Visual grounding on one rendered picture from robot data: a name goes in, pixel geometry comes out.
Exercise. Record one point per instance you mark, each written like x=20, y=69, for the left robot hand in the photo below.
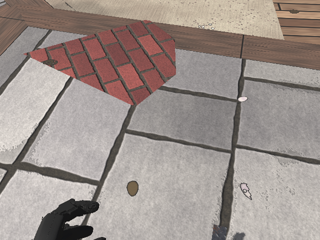
x=53, y=227

